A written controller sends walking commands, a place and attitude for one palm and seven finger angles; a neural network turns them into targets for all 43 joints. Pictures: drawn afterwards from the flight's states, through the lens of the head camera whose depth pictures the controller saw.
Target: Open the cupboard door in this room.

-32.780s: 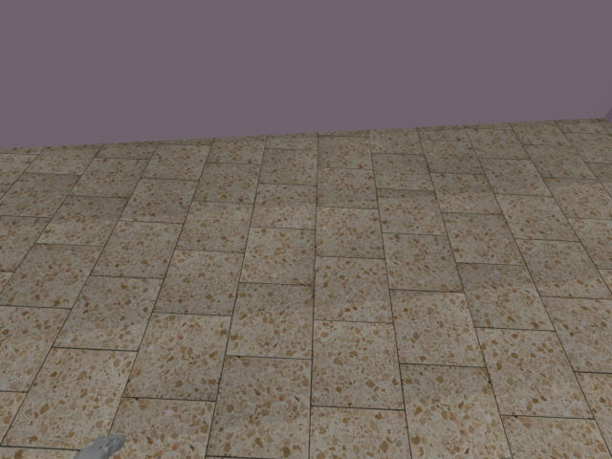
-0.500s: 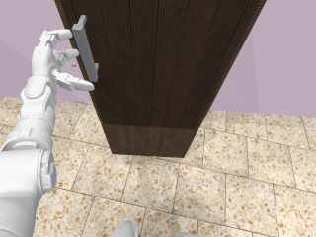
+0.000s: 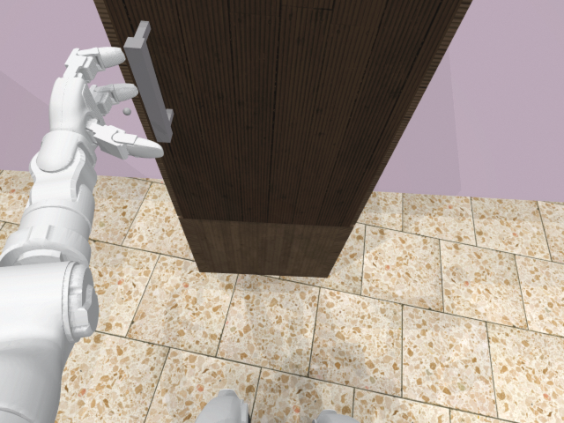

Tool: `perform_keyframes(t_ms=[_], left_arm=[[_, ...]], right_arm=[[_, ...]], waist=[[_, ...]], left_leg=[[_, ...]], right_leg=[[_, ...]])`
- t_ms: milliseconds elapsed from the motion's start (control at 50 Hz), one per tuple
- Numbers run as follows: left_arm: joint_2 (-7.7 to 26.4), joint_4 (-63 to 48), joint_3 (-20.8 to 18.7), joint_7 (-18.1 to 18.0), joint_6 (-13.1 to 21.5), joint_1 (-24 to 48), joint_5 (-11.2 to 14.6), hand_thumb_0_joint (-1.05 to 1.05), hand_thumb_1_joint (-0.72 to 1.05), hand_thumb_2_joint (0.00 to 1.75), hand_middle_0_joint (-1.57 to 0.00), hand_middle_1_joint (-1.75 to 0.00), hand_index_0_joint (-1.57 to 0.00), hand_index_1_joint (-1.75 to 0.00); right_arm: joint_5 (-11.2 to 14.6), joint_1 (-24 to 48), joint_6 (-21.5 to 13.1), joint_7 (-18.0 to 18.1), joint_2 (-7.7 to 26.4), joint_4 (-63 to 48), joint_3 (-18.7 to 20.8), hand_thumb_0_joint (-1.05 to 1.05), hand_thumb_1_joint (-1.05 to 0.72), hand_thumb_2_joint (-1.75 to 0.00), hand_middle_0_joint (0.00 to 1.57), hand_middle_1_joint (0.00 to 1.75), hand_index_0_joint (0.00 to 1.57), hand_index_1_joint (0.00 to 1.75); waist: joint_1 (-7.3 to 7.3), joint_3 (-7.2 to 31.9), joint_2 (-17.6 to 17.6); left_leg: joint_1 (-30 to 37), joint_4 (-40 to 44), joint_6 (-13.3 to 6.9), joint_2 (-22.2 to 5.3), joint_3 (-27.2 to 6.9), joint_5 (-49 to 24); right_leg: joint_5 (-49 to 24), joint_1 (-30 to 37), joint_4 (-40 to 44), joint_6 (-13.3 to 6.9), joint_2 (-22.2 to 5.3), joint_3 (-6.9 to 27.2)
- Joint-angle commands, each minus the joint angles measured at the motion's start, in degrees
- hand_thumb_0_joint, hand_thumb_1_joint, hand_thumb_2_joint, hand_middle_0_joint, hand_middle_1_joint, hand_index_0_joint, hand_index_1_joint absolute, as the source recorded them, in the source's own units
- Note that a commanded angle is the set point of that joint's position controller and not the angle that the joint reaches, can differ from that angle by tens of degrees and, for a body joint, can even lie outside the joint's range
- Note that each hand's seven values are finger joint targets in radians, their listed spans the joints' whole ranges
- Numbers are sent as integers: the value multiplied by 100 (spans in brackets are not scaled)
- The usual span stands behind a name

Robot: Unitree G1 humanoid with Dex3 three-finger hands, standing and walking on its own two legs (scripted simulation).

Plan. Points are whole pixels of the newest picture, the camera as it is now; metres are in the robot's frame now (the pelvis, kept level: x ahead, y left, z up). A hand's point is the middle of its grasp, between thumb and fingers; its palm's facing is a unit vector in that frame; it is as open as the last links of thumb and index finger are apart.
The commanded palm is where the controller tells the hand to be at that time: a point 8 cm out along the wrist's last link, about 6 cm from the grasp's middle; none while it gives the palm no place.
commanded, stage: move the hooked fingers beside the handle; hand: left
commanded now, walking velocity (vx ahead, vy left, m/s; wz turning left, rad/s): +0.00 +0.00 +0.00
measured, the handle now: (155, 87) +0.55 +0.18 +0.13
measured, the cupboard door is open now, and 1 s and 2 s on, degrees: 0 0 0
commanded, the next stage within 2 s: none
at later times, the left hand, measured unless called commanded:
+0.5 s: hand (119, 106) +0.51 +0.22 +0.12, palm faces +0.02 -1.00 +0.00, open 14.3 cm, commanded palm +0.49 +0.24 +0.12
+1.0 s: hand (117, 108) +0.50 +0.22 +0.12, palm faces -0.01 -1.00 +0.00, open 14.3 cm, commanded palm +0.48 +0.27 +0.12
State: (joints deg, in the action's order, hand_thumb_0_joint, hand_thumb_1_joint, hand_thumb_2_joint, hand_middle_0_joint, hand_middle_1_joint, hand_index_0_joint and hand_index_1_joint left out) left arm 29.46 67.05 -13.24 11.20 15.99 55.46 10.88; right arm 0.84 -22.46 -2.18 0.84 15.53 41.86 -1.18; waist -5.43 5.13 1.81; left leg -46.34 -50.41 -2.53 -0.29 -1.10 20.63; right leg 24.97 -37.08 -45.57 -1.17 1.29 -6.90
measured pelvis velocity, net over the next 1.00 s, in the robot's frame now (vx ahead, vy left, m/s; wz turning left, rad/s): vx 0.01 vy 0.00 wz -0.06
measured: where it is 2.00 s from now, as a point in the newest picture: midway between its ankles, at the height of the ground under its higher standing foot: outside the picture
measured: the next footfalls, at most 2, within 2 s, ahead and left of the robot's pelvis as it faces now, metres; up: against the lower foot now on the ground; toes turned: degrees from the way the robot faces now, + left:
none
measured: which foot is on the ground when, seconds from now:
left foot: down 0.00-1.00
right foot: down 0.00-1.00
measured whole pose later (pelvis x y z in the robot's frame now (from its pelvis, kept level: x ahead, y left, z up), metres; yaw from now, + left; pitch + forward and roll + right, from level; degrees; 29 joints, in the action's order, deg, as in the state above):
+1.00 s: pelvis +0.01 +0.00 +0.00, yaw -3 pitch +17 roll -3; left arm 36.0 66.5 -24.5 21.8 15.6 49.2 8.8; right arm 2.0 -22.8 3.7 2.6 15.9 36.9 -2.3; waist -7.9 6.1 1.6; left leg -44.1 -49.0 -2.5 -2.3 1.7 21.5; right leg 24.3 -36.2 -43.9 -1.2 3.0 -3.6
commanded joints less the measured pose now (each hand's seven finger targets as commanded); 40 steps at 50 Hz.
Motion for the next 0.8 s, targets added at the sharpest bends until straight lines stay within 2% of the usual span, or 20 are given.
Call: perform_keyframes(t_ms=[0,20,60,80,120,180,200,220,280,340,380,400,420,440,500,520,660,680,720,780], left_arm=[[61,-1438,343,562,449,3374,-123,0,-50,30,-30,-120,-30,-120],[-37,-1410,414,582,430,3362,-110,0,-50,30,-30,-120,-30,-120],[200,-1445,209,613,448,3269,-115,0,-50,30,-30,-120,-30,-120],[98,-1419,292,646,427,3221,-88,0,-50,30,-30,-120,-30,-120],[413,-1315,61,676,422,3181,-100,0,-50,30,-30,-120,-30,-120],[469,-1191,28,764,366,3046,-84,0,-50,30,-30,-120,-30,-120],[575,-1195,-67,777,376,3035,-56,0,-50,30,-30,-120,-30,-120],[927,-1226,-323,777,376,3016,-83,0,-50,30,-30,-120,-30,-120],[752,-1126,-151,871,331,2909,-99,0,-50,30,-30,-120,-30,-120],[1027,-1234,-375,880,356,2824,-97,0,-50,30,-30,-120,-30,-120],[974,-1094,-303,926,288,2777,-84,0,-50,30,-30,-120,-30,-120],[1153,-992,-472,927,274,2744,-68,0,-50,30,-30,-120,-30,-120],[1315,-1047,-506,945,273,2862,-115,0,-50,30,-30,-120,-30,-120],[1184,-1043,-424,969,253,2855,-97,0,-50,30,-30,-120,-30,-120],[1551,-1075,-718,1026,271,2670,-83,0,-50,30,-30,-120,-30,-120],[1561,-1131,-709,1054,266,2601,-107,0,-50,30,-30,-120,-30,-120],[1787,-1357,-912,1132,302,2310,-60,0,-50,30,-30,-120,-30,-120],[1694,-1374,-860,1145,299,2233,-48,0,-50,30,-30,-120,-30,-120],[1978,-1394,-1092,1136,325,2082,-59,0,-50,30,-30,-120,-30,-120],[1833,-1366,-996,1144,314,2060,-42,0,-50,30,-30,-120,-30,-120]], right_arm=[[5,-811,-129,102,1100,-254,340,0,-90,-90,20,30,20,30],[13,-778,-126,95,1083,-267,329,0,-90,-90,20,30,20,30],[11,-798,-107,107,1102,-277,345,0,-90,-90,20,30,20,30],[21,-774,-107,100,1085,-300,329,0,-90,-90,20,30,20,30],[15,-792,-82,120,1106,-286,310,0,-90,-90,20,30,20,30],[32,-781,-39,137,1107,-329,298,0,-90,-90,20,30,20,30],[27,-804,-36,158,1114,-331,291,0,-90,-90,20,30,20,30],[24,-818,-11,160,1143,-328,295,0,-90,-90,20,30,20,30],[36,-785,34,163,1108,-389,284,0,-90,-90,20,30,20,30],[39,-819,78,175,1127,-426,301,0,-90,-90,20,30,20,30],[50,-819,116,187,1130,-443,286,0,-90,-90,20,30,20,30],[36,-854,122,199,1136,-444,275,0,-90,-90,20,30,20,30],[52,-836,143,208,1162,-448,278,0,-90,-90,20,30,20,30],[58,-862,150,209,1138,-450,278,0,-90,-90,20,30,20,30],[47,-888,188,225,1155,-501,276,0,-90,-90,20,30,20,30],[53,-868,207,215,1149,-531,281,0,-90,-90,20,30,20,30],[70,-849,322,206,1144,-653,294,0,-90,-90,20,30,20,30],[73,-835,329,197,1128,-672,289,0,-90,-90,20,30,20,30],[77,-844,370,210,1150,-695,297,0,-90,-90,20,30,20,30],[96,-784,399,217,1132,-736,297,0,-90,-90,20,30,20,30]], waist=[[-708,2373,810],[-715,2355,796],[-644,2458,850],[-654,2420,883],[-622,2432,845],[-628,2291,736],[-638,2310,704],[-550,2434,710],[-595,2249,832],[-521,2479,854],[-585,2308,709],[-576,2230,620],[-591,2278,752],[-611,2305,682],[-503,2401,762],[-470,2557,882],[-362,2573,928],[-364,2567,881],[-304,2643,854],[-351,2347,800]], left_leg=[[3606,477,131,-178,-732,-1928],[3606,488,133,-176,-714,-1906],[3642,478,146,-193,-697,-1991],[3623,480,137,-175,-664,-1976],[3546,448,118,-170,-651,-2061],[3335,473,97,-162,-579,-1931],[3296,441,64,-145,-557,-2010],[3248,440,69,-143,-549,-2072],[3217,449,81,-158,-516,-1976],[3276,411,68,-151,-504,-2153],[3112,431,52,-157,-469,-2018],[2970,408,25,-135,-449,-2020],[2993,423,40,-156,-440,-1941],[3023,426,31,-153,-439,-2009],[2985,384,20,-138,-395,-2180],[3072,388,37,-145,-376,-2263],[3143,398,52,-176,-340,-2495],[3143,407,45,-172,-330,-2529],[3141,387,41,-178,-311,-2704],[3068,450,44,-190,-302,-2422]], right_leg=[[-1393,-1042,541,-88,259,336],[-1400,-1051,560,-73,262,336],[-1442,-991,552,-82,261,349],[-1460,-981,575,-81,264,355],[-1531,-920,555,-80,267,363],[-1544,-829,600,-62,261,383],[-1629,-762,584,-64,264,386],[-1710,-651,570,-56,261,412],[-1609,-777,587,-48,258,395],[-1756,-646,564,-50,265,420],[-1727,-658,596,-24,266,427],[-1770,-570,587,-32,268,433],[-1719,-633,589,-15,255,455],[-1779,-597,586,-13,263,443],[-1936,-433,553,-33,264,459],[-1993,-417,555,-15,264,470],[-2175,-272,550,-13,292,467],[-2217,-226,554,-13,302,458],[-2370,-120,531,-12,306,479],[-2149,-228,596,-1,307,467]])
